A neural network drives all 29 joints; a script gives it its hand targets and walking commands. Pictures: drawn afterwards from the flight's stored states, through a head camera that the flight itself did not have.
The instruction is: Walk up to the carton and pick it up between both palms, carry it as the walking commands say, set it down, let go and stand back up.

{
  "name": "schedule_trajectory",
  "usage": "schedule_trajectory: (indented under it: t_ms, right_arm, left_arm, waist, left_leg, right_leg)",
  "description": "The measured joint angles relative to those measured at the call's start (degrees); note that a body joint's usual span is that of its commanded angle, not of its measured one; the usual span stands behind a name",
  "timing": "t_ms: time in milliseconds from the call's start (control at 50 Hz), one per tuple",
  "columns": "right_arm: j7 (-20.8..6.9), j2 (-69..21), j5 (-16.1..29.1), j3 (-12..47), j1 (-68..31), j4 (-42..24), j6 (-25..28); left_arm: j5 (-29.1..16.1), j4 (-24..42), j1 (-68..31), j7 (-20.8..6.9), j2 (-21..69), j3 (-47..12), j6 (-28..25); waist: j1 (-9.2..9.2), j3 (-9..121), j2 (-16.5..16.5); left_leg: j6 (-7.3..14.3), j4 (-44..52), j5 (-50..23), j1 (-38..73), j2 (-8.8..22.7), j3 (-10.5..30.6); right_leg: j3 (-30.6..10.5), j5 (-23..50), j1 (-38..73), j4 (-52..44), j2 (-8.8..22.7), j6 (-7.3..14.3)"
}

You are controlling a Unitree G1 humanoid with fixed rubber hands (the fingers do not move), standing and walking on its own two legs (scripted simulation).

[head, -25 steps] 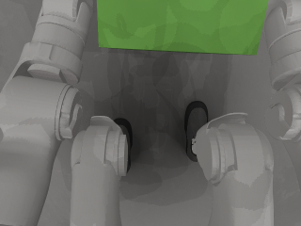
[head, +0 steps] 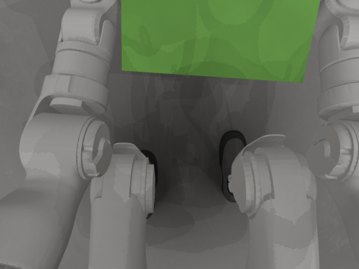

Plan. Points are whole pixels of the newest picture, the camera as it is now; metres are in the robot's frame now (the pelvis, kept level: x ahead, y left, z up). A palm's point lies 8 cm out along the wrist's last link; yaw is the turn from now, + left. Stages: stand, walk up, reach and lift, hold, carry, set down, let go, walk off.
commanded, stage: reach and lift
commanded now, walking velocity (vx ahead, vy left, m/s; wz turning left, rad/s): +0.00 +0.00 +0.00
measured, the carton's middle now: out of the picture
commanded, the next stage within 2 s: none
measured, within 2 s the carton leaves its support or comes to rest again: leaves its support in 0.12 s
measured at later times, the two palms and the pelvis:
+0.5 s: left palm out of the picture +0.57 +0.07 -0.10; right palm out of the picture +0.53 -0.25 -0.10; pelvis +0.00 -0.01 +0.03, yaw +0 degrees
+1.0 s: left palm out of the picture +0.56 +0.08 -0.04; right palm out of the picture +0.52 -0.24 -0.03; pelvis +0.00 -0.01 +0.08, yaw +0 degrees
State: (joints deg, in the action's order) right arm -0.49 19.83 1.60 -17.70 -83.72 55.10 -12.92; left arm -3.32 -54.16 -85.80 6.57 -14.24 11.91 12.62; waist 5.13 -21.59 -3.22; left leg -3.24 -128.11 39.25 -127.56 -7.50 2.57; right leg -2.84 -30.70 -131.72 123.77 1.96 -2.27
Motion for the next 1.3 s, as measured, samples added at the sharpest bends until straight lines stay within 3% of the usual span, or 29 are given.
schedule_trajectory:
  t_ms: [220,440,940,1300]
  right_arm:
    - [4.02,-1.37,1.72,0.52,2.61,-3.63,-3.22]
    - [3.17,-3.66,-3.81,-2.60,2.16,-5.52,-6.30]
    - [1.36,-8.09,-7.01,-7.15,8.97,-13.72,-9.59]
    - [0.16,-10.28,-9.67,-8.96,12.96,-14.65,-11.20]
  left_arm:
    - [-0.25,2.36,2.31,2.33,1.33,-0.76,2.11]
    - [6.01,3.36,2.38,-0.60,2.93,6.56,4.33]
    - [8.50,11.19,9.16,-2.54,6.12,9.21,7.73]
    - [10.56,11.35,12.91,-3.79,8.06,11.35,9.00]
  waist:
    - [0.21,4.29,0.09]
    - [-0.29,9.67,-0.46]
    - [-0.69,18.05,0.05]
    - [-1.02,23.35,0.03]
  left_leg:
    - [-0.28,2.01,-0.80,-0.23,0.30,0.45]
    - [-0.79,6.74,-2.14,0.43,0.69,0.40]
    - [-0.78,16.51,-4.30,3.35,-0.04,1.69]
    - [-0.82,24.58,-6.90,8.77,-0.16,2.33]
  right_leg:
    - [-0.08,1.08,-0.30,-2.23,-1.47,-0.46]
    - [-0.63,2.56,-0.32,-6.29,-2.90,-0.17]
    - [-0.72,3.51,3.56,-15.92,-3.71,-0.68]
    - [-1.07,5.50,9.24,-23.64,-4.17,-0.60]
